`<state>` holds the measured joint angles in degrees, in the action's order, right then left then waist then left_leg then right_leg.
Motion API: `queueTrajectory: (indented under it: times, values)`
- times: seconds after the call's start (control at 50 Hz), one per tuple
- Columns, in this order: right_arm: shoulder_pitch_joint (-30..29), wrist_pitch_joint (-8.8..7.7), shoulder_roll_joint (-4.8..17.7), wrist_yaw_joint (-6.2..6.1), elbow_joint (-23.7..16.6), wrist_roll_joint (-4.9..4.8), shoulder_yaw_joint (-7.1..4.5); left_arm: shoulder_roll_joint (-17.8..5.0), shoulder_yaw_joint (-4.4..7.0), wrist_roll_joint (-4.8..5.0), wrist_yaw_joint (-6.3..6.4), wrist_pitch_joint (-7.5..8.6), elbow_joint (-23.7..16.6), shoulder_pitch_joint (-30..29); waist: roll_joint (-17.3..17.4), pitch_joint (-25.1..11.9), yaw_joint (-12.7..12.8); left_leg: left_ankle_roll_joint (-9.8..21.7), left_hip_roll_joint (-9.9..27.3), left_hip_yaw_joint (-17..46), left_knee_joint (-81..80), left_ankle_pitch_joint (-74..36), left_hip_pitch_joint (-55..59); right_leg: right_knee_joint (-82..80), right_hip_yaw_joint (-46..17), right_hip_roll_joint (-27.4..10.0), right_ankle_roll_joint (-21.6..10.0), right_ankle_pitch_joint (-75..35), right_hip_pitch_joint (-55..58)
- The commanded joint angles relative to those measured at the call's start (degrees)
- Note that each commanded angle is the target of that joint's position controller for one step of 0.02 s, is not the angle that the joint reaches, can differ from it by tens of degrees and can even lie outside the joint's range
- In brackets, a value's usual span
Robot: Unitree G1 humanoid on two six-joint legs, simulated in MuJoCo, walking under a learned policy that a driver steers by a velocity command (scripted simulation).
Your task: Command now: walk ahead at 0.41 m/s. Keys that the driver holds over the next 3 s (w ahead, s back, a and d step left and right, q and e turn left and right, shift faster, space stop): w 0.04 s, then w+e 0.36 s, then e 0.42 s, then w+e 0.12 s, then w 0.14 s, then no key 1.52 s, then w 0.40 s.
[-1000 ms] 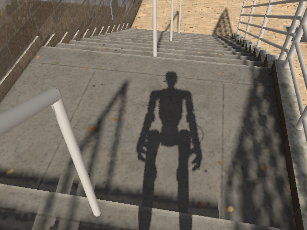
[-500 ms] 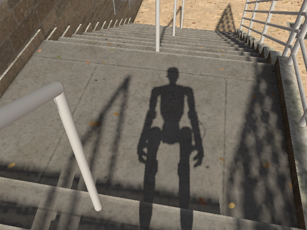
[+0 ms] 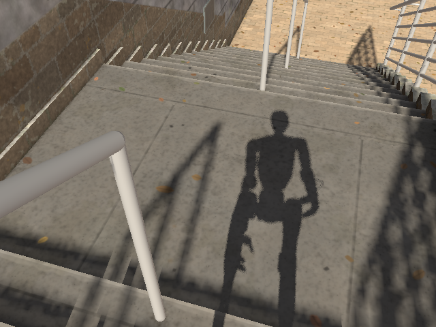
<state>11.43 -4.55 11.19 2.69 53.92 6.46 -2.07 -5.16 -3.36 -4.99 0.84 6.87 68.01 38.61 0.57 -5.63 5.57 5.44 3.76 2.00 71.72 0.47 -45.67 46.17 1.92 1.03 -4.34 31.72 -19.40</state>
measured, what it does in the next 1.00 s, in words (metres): goes down, turning right: left foot 0.17 m lower, then right foot 0.16 m lower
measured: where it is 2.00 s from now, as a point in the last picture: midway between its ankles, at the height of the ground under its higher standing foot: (300, 312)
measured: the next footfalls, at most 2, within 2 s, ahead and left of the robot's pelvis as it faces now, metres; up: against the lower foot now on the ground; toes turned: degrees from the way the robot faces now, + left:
left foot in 0.24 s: +0.25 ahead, +0.20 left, -0.17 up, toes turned +3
right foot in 0.96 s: +0.49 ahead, -0.18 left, -0.33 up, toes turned -33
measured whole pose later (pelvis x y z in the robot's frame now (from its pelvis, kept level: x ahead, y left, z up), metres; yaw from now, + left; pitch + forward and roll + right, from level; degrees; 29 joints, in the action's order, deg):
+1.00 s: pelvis +0.44 -0.05 -0.29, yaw -27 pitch +2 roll +4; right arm 35.6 -3.4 10.1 0.6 60.1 7.0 -1.3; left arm -14.1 4.2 -5.5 -3.8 4.4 52.1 8.3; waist -3.6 -0.7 -6.4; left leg -6.7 12.5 -12.4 78.7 49.7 -4.0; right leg 24.8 4.0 -3.8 -4.0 4.7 -20.9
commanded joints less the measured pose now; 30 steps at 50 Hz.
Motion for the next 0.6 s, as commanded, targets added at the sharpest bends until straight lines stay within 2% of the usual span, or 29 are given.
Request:
queueTrajectory:
  times: [0.02,0.04,0.06,0.08,0.1,0.12,0.14,0.16,0.18,0.2,0.22,0.24,0.26,0.28,0.3,0.32,0.34,0.36,0.38,0.4,0.42,0.44,0.46,0.48,0.5,0.52,0.54,0.56,0.6]
  values:
    - [-0.2,0.27,2.8,0.56,-4.1,0.6,0.39,-5.1,-1.05,-0.36,0.21,1.74,-1.5,1.1,-6.8,7.8,-3.4,-1.0,-0.3,-5.4,-0.7,1.8,6.2,-10.4,-13.1,-10.4,-9.7,-14.0,-12.6]
    - [-8.3,1.02,3.7,-1.72,-5.8,-5.35,-0.65,-14.2,3.56,4.24,0.2,1.01,-1.2,4.2,-3.5,10.2,0.0,-4.7,-0.6,-4.1,-9.8,1.6,-4.3,-13.9,-20.2,-13.7,-7.3,-15.1,3.7]
    - [-15.3,0.89,5.9,-2.48,-8.1,-6.66,-1.13,-12.6,3.55,3.27,0.48,0.62,-1.6,5.0,-3.5,14.2,3.7,-6.8,1.5,-1.1,-19.5,-3.9,-10.4,-10.1,-22.6,-13.2,-7.8,-6.5,8.3]
    - [-16.3,0.78,-0.1,-1.0,-8.7,2.09,2.82,-3.8,-0.01,1.17,2.37,2.38,2.1,11.0,-11.8,10.9,6.3,-4.1,7.7,7.6,-26.5,-6.3,-24.9,0.4,-28.2,-17.3,-9.2,-1.5,20.5]
    - [-18.3,0.18,-1.5,-0.71,-9.5,3.38,2.91,-1.0,-0.06,1.92,3.11,2.04,3.7,18.4,-8.8,10.1,8.6,-4.4,5.1,3.4,-28.6,-3.4,-30.4,3.9,-30.4,-16.8,-11.8,-7.0,27.5]
    - [-20.7,-0.16,-3.2,0.74,-8.7,2.59,4.57,0.9,-0.38,2.88,3.81,1.26,2.2,15.6,-4.4,11.8,10.6,-5.1,7.6,5.2,-45.2,-17.1,-27.1,4.6,-28.9,-14.2,-10.8,-1.5,23.1]
    - [-21.0,-0.43,-3.3,1.77,-9.0,0.5,4.92,-2.4,-0.2,3.42,3.1,0.11,0.0,10.8,-2.3,11.1,8.5,-4.9,3.5,-3.6,-54.6,-21.6,-2.8,-0.8,-21.7,-10.0,-10.5,3.0,2.7]
    - [-19.1,-0.57,-4.3,1.88,-9.1,-1.62,5.38,-7.8,0.97,-0.74,0.64,-0.39,-0.6,8.3,-6.6,11.1,7.0,-5.7,0.8,-7.9,-43.5,-26.8,21.6,-5.3,-17.1,-9.3,-9.6,8.1,-17.9]
    - [-10.1,-0.27,-3.0,1.2,-7.0,-2.74,5.09,-8.7,1.45,-3.15,-1.07,-0.24,-3.4,2.7,-9.2,11.4,1.7,-7.2,-1.0,-8.3,-33.0,-26.2,39.3,-3.3,-14.1,-8.1,-7.6,14.2,-33.7]
    - [-1.4,0.68,0.6,0.92,-5.5,-2.7,3.54,-8.8,1.9,-3.03,-1.91,-0.44,-5.9,-3.1,-5.3,12.3,-4.8,-7.2,-2.0,-10.8,-33.3,-25.4,52.7,2.0,-9.8,-4.1,-5.3,21.3,-41.3]
    - [10.1,1.18,7.3,0.83,-3.1,-3.64,0.33,-13.3,3.25,-1.98,-2.78,-0.86,-8.1,-8.3,-0.1,10.2,-12.0,-5.9,-2.0,-9.5,-40.5,-20.4,63.0,13.0,-9.4,-2.2,-2.2,23.8,-38.7]
    - [18.7,1.58,15.1,0.23,-1.1,-1.99,-2.73,-16.2,4.5,-0.92,-4.71,-1.25,-6.4,-6.8,4.9,9.2,-16.9,-2.9,2.9,-4.7,-51.9,-13.9,63.6,28.4,-10.7,-0.6,1.9,15.1,-28.0]
    - [27.1,1.88,21.5,1.54,2.1,1.43,-4.13,-6.2,3.08,1.84,-7.18,-0.84,0.1,11.5,12.0,-7.6,-11.7,4.4,12.8,3.1,-26.3,-44.7,76.5,56.3,-14.3,0.6,2.4,9.6,-27.5]
    - [29.1,1.52,19.6,4.24,3.4,3.07,-3.48,-3.0,2.69,3.58,-7.88,0.8,-0.1,17.8,9.4,-12.7,-8.0,5.6,16.7,7.0,-25.2,-46.3,76.6,69.7,-12.9,0.6,0.0,7.7,-35.2]
    - [25.1,2.0,17.6,5.04,2.6,2.01,-2.92,-4.4,2.79,4.8,-7.21,1.36,-2.2,11.9,8.1,-9.9,-8.6,5.6,20.0,13.3,-32.1,-36.1,69.8,76.6,-12.7,1.2,0.5,4.7,-40.5]
    - [21.9,1.52,14.8,5.44,2.6,-0.99,-2.19,-6.0,3.05,4.51,-6.0,0.64,-7.8,2.0,6.2,-5.1,-8.8,7.6,22.3,21.8,-41.9,-3.9,61.1,76.7,-12.0,0.0,0.5,-1.3,-47.7]
    - [18.1,0.75,10.0,4.59,2.6,-0.87,-1.12,-6.7,3.42,4.06,-4.42,0.24,-9.8,-5.7,3.1,7.0,-8.2,4.0,19.1,16.6,-47.7,8.7,48.1,70.8,-11.9,-2.3,-0.4,-13.7,-50.2]
    - [13.0,-0.53,5.4,4.08,0.7,-2.09,0.45,-3.7,2.34,3.17,-3.18,-0.69,-10.6,-3.3,-0.4,8.1,-2.8,5.7,21.5,14.7,-48.0,3.0,35.2,57.9,-14.8,-6.2,-0.2,-24.0,-43.1]
    - [10.2,-2.34,-1.2,2.34,1.0,-1.29,2.01,-2.3,1.6,2.48,-3.18,-1.65,-11.7,-2.4,-1.6,10.8,0.3,3.2,20.1,9.7,-48.8,-4.2,27.6,48.5,-15.2,-9.4,-0.9,-30.2,-37.2]
    - [8.5,-3.74,-2.9,1.17,0.8,-1.93,2.26,-2.8,2.1,2.39,-3.26,-1.92,-11.7,-3.6,1.2,10.8,0.9,1.3,17.0,5.3,-50.5,-3.4,25.7,43.6,-14.2,-9.5,-1.7,-31.5,-34.0]
    - [9.0,-4.85,-3.6,0.26,0.2,-2.38,2.61,-4.3,2.68,2.8,-3.92,-1.78,-9.2,-1.0,1.8,12.8,-0.7,2.1,14.5,0.9,-52.8,-5.0,20.7,33.2,-15.4,-6.8,-1.6,-37.6,-30.2]
    - [11.1,-5.45,-3.0,-0.33,1.6,-1.38,3.2,-7.0,4.01,2.27,-4.41,-2.11,-9.2,-1.8,1.4,13.5,-1.6,4.2,15.9,-0.2,-52.6,-8.4,20.3,28.5,-16.7,-5.6,-1.3,-39.0,-28.6]
    - [11.7,-5.17,-0.4,-0.18,2.4,-0.06,3.0,-8.6,4.83,2.5,-4.93,-2.11,-10.2,-2.9,2.5,11.6,-0.1,4.3,17.3,-1.4,-51.5,-19.9,20.4,28.3,-16.0,-5.1,-0.5,-36.1,-26.0]
    - [10.8,-4.79,1.9,-0.07,2.3,0.15,2.34,-9.6,5.52,3.58,-4.81,-1.76,-12.0,-4.9,2.3,10.6,0.2,4.8,18.7,-3.0,-49.9,-27.8,22.9,26.8,-15.7,-4.2,1.0,-31.8,-26.7]
    - [9.9,-4.4,4.2,-0.48,2.3,0.93,1.67,-9.4,5.52,3.4,-5.23,-1.71,-12.9,-5.3,2.1,9.2,1.3,3.7,18.4,-4.9,-47.8,-30.5,23.8,29.5,-14.8,-3.9,1.6,-32.1,-25.5]
    - [9.4,-3.89,5.1,-0.61,1.7,0.79,1.14,-9.4,5.96,3.71,-4.91,-1.66,-14.5,-7.5,1.5,8.4,0.6,3.3,19.5,-5.3,-47.1,-33.3,26.4,30.3,-14.6,-3.7,2.4,-29.8,-27.3]
    - [8.4,-3.58,5.1,-1.28,1.1,1.3,0.9,-10.4,6.53,3.62,-4.65,-2.05,-16.5,-9.9,1.4,8.1,-0.4,3.2,19.8,-6.4,-46.1,-34.2,28.3,33.3,-13.5,-3.5,3.5,-26.2,-29.0]
    - [10.0,-3.73,1.8,-3.64,2.2,1.16,1.32,-9.1,5.48,2.07,-4.35,-2.84,-18.6,-12.0,1.0,8.5,-3.4,3.1,18.1,-5.6,-47.6,-23.4,36.4,23.3,-19.6,-5.1,4.2,-35.3,-37.3]
    - [18.5,-3.59,0.7,-5.88,5.6,0.6,1.46,-7.4,4.99,2.05,-4.2,-3.89,-22.2,-16.5,1.8,8.9,-6.4,3.6,19.2,-5.1,-45.4,-25.3,47.0,18.0,-19.1,-5.4,4.8,-39.2,-44.3]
